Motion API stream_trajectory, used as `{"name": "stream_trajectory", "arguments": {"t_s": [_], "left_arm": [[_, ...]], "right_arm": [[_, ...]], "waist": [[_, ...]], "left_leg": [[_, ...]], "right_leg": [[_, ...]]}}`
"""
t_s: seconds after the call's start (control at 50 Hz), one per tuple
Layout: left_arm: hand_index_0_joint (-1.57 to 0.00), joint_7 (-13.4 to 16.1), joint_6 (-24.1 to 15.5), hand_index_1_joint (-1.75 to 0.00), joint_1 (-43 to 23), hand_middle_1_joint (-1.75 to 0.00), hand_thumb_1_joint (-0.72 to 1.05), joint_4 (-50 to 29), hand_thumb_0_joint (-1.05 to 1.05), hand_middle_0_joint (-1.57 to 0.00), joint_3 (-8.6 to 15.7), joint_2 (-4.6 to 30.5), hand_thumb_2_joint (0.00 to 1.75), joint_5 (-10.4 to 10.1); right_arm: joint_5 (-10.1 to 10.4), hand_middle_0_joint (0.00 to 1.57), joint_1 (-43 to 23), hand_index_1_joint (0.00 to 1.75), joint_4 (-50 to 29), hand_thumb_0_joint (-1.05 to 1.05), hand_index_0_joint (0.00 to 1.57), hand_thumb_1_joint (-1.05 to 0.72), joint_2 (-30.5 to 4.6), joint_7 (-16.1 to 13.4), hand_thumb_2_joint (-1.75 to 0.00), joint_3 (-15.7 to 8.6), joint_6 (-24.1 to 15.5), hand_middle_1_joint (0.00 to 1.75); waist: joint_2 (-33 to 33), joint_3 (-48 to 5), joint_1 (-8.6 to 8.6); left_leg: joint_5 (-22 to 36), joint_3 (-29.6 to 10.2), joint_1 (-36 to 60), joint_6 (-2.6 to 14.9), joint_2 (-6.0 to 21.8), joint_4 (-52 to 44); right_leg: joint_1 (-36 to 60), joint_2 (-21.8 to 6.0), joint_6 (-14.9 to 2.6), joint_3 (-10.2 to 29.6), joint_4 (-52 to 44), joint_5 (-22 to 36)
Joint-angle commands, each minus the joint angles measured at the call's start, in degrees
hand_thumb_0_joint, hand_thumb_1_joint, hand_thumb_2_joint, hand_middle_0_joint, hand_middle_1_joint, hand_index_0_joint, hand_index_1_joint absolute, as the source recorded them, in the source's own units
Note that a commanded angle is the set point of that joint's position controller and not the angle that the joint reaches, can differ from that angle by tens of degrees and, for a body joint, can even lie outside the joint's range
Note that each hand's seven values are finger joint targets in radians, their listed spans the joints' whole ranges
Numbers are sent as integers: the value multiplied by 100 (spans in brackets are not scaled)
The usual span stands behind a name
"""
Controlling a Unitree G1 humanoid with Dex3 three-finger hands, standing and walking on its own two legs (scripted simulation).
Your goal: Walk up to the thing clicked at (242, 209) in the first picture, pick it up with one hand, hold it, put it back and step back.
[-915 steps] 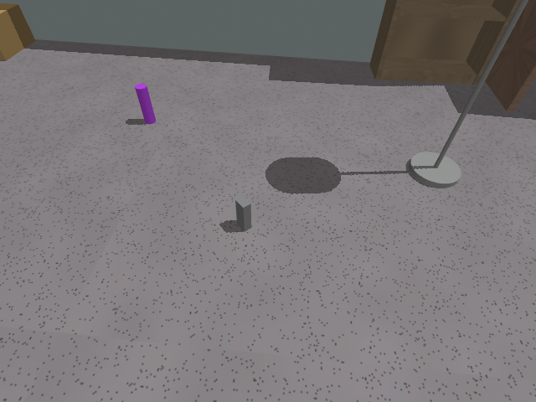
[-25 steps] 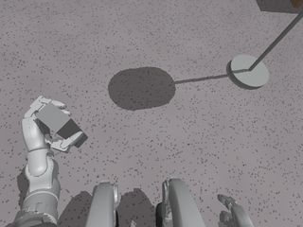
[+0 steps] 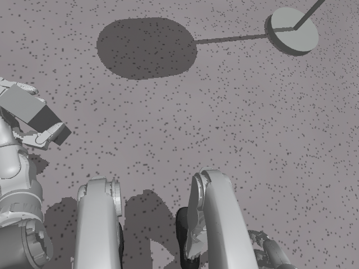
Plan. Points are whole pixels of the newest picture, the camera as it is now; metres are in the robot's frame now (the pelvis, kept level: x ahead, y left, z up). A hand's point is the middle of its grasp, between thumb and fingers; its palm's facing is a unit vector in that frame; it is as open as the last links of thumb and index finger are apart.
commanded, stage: crouch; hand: left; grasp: from the side
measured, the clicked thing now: (41, 120) +0.44 +0.25 -0.07
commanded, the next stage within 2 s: lower in 0.72 s
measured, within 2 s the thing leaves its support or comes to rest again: neither
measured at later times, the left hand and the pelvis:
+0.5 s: hand (45, 122) +0.47 +0.27 -0.15, palm faces +0.31 -0.95 -0.03, open 10.0 cm; pelvis +0.00 +0.00 -0.07, yaw -3 degrees
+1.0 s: hand (53, 130) +0.47 +0.27 -0.20, palm faces +0.30 -0.95 -0.04, open 10.0 cm; pelvis +0.00 +0.01 -0.09, yaw -6 degrees
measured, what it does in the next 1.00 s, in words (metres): lowers itself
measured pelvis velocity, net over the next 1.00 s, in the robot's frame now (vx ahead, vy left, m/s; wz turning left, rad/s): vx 0.00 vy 0.01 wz -0.11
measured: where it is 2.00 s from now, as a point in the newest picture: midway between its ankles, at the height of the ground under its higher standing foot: (151, 258)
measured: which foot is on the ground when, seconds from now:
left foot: down 0.00-1.00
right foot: down 0.00-1.00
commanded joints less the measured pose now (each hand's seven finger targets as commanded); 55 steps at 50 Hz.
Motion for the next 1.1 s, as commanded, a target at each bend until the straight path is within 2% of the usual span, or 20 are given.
{"name": "stream_trajectory", "arguments": {"t_s": [0.0,0.12,0.18,0.26,0.3,0.32,0.34,0.42,0.5,0.52,0.54,0.56,0.6,0.62,0.64,0.72,0.82,0.9,0.94,1.08], "left_arm": [[-128,-58,-473,-145,-2026,-144,4,-1030,0,-128,283,1542,130,-58],[-128,-155,-466,-144,-1979,-143,7,-787,0,-126,420,1673,129,-126],[-128,-198,-498,-144,-1996,-143,9,-837,0,-127,514,1938,130,-96],[-125,-273,-540,-140,-2170,-140,14,-1068,0,-123,512,2133,127,-45],[-123,-260,-532,-138,-2201,-138,15,-1165,0,-121,630,2283,127,-49],[-123,-251,-523,-139,-2157,-138,14,-1136,0,-122,735,2292,127,-99],[-123,-296,-533,-138,-2217,-138,15,-1172,0,-122,577,2145,126,-116],[-124,-322,-531,-139,-1886,-138,19,-937,0,-122,637,2226,128,-46],[-124,-389,-517,-138,-1780,-137,21,-938,0,-122,490,2052,126,-59],[-124,-378,-497,-138,-1598,-138,22,-881,0,-122,649,2191,127,-73],[-123,-386,-502,-137,-1729,-137,21,-919,0,-122,525,2143,125,-76],[-123,-386,-512,-137,-1740,-137,22,-995,0,-121,617,2189,126,-104],[-124,-394,-526,-138,-1692,-138,20,-999,0,-122,514,2118,126,-116],[-125,-360,-547,-139,-1846,-139,23,-1076,0,-124,640,2315,128,-90],[-124,-360,-571,-138,-1817,-138,21,-1155,0,-122,661,2397,127,-106],[-126,-349,-640,-140,-1859,-140,22,-1182,0,-124,635,2419,128,-112],[-128,-291,-676,-143,-1726,-143,18,-1095,0,-126,700,2570,127,-67],[-124,-298,-700,-140,-1326,-140,18,-354,0,-122,604,2253,126,-128],[-125,-297,-743,-140,-1321,-141,20,-284,0,-123,743,2586,126,-92],[-125,-250,-1110,-140,-1700,-140,20,-612,0,-123,941,3100,125,-115]], "right_arm": [[-24,20,752,30,-298,0,20,-91,-1330,-96,-91,-314,-71,30],[-91,20,701,30,-318,0,20,-90,-1428,-77,-90,-157,-37,30],[-112,20,654,30,-337,0,20,-89,-1500,-71,-90,-108,-28,30],[-173,20,724,30,-321,0,20,-89,-1579,-60,-90,-22,19,30],[-209,20,727,30,-287,0,20,-90,-1626,-60,-91,12,47,30],[-219,20,781,30,-272,0,20,-90,-1666,-66,-91,18,60,30],[-238,20,719,30,-261,0,20,-90,-1672,-55,-91,60,58,30],[-310,20,697,30,-235,0,20,-90,-1725,-39,-91,109,93,30],[-348,20,677,30,-275,0,20,-90,-1801,-2,-90,152,129,30],[-356,20,702,30,-264,0,20,-89,-1833,1,-90,156,143,30],[-362,20,647,30,-287,0,20,-89,-1857,7,-90,168,154,30],[-388,20,707,30,-281,0,20,-89,-1883,20,-90,190,171,30],[-394,20,585,30,-328,0,20,-89,-1874,29,-90,219,177,30],[-417,20,673,30,-260,0,20,-89,-1918,33,-90,227,194,30],[-416,20,631,30,-273,0,20,-89,-1892,37,-90,254,199,30],[-480,20,549,30,-289,0,20,-89,-1927,50,-90,318,224,30],[-539,20,450,30,-335,0,20,-90,-1961,66,-90,411,233,30],[-588,20,362,30,-366,0,20,-90,-2053,98,-90,536,249,30],[-601,20,308,30,-389,0,20,-89,-2105,89,-90,576,249,30],[-752,20,101,30,-488,0,20,-90,-2274,123,-90,791,239,30]], "waist": [[1383,-3774,53],[1157,-3399,-85],[1201,-3202,-71],[1562,-3542,-115],[1754,-3541,-90],[1714,-3590,-86],[1857,-3424,-184],[1751,-3153,-206],[1803,-3078,-266],[1759,-3189,-207],[1860,-3082,-243],[1890,-3175,-275],[1775,-3004,-322],[1793,-3000,-357],[1804,-3070,-273],[1812,-2932,-400],[1887,-2826,-352],[1526,-2359,-573],[1432,-2296,-506],[1983,-2453,-603]], "left_leg": [[564,167,2421,28,-151,-1436],[340,178,1658,103,-166,-947],[108,144,1443,109,-148,-864],[436,60,1671,48,-121,-695],[639,36,1752,22,-109,-617],[751,22,1842,12,-103,-555],[700,-28,1817,-2,-95,-552],[754,-50,1599,9,-93,-370],[862,-146,1666,-16,-83,-321],[1072,-148,1776,-22,-76,-247],[982,-193,1761,-39,-73,-279],[1109,-217,1879,-39,-65,-229],[932,-222,1678,-13,-61,-146],[913,-247,1652,-20,-68,-148],[887,-203,1556,-7,-73,-102],[827,-229,1458,4,-52,10],[837,-219,1366,-7,-37,89],[722,-315,1118,13,-36,214],[687,-323,1029,34,-20,265],[771,-498,1478,-57,58,304]], "right_leg": [[1758,256,-161,-120,-973,587],[1661,298,-102,-199,-697,458],[1512,324,-94,-269,-584,280],[1487,334,-131,-317,-298,574],[1406,334,-144,-334,-181,730],[1417,341,-142,-345,-149,822],[1265,330,-155,-392,-76,800],[1230,351,-143,-437,2,869],[1121,348,-156,-524,121,954],[1179,360,-145,-540,145,1097],[1013,349,-165,-560,209,1011],[1086,347,-148,-585,214,1130],[1048,363,-138,-592,206,1008],[1084,355,-131,-615,223,1017],[1222,365,-127,-579,218,999],[1197,377,-106,-599,247,977],[1236,397,-114,-613,301,983],[1155,414,-82,-735,304,944],[1171,437,-79,-744,302,892],[1216,460,-95,-865,515,973]]}}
